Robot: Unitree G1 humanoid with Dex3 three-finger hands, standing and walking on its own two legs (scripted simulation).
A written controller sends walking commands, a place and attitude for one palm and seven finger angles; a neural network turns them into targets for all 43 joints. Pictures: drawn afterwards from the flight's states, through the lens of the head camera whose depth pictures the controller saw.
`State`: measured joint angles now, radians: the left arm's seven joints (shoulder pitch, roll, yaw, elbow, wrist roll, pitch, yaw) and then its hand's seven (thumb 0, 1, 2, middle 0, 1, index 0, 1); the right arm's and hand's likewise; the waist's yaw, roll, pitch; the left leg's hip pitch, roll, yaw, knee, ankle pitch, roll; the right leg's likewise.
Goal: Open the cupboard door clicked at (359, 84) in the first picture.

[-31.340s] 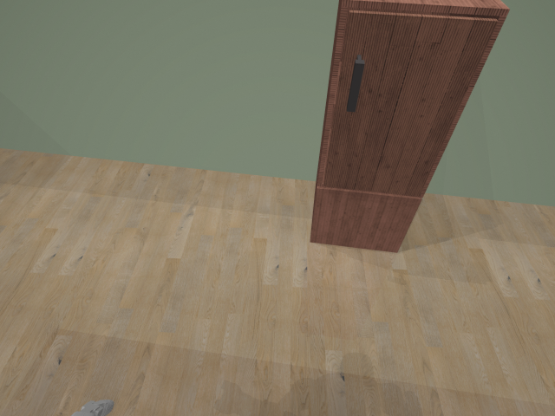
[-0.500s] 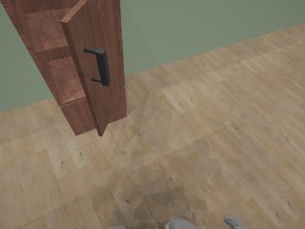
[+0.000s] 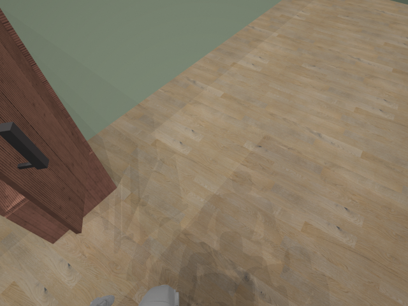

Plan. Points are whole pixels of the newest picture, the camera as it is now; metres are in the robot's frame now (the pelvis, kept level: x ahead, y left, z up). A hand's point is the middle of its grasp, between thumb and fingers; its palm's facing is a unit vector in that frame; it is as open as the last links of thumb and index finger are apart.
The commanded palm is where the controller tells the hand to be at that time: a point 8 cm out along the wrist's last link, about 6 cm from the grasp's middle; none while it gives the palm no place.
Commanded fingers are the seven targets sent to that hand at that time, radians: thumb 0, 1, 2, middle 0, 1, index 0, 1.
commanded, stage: walk to a spot facing it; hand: left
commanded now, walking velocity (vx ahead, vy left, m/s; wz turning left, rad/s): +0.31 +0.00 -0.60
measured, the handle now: (16, 149) +0.41 +0.44 +0.04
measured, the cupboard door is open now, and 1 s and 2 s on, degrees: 50 50 50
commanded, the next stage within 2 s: turn to face it in 1.90 s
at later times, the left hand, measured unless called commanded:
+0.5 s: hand (126, 233) +0.30 +0.22 -0.17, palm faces -0.26 -0.95 -0.15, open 7.4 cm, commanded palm none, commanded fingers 0.00 0.90 0.90 -0.20 -0.30 -0.20 -0.30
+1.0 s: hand (184, 171) +0.48 +0.09 -0.16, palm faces -0.44 -0.86 -0.25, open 7.1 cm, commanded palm none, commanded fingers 0.00 0.90 0.90 -0.20 -0.30 -0.20 -0.30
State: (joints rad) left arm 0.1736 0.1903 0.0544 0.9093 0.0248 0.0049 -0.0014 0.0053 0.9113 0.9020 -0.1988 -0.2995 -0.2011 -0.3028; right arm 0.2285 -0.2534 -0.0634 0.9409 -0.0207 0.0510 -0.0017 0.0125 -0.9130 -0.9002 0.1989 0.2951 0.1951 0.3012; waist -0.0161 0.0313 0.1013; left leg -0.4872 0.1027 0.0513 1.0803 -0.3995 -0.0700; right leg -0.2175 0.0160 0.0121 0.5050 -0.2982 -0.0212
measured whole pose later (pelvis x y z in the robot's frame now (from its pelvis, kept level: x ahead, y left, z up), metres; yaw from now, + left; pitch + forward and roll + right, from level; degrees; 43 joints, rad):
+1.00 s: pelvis +0.37 -0.08 +0.00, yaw -29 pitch +1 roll +1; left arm 0.29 0.19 0.06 1.04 0.01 -0.08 0.01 -0.01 0.95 0.90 -0.20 -0.30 -0.20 -0.30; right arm 0.22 -0.16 -0.06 0.99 -0.02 -0.02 -0.02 0.02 -0.94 -0.90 0.20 0.30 0.20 0.30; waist -0.02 0.00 0.06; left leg -0.60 0.15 0.01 1.12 -0.24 -0.04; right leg -0.12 0.09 -0.07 0.39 -0.30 -0.13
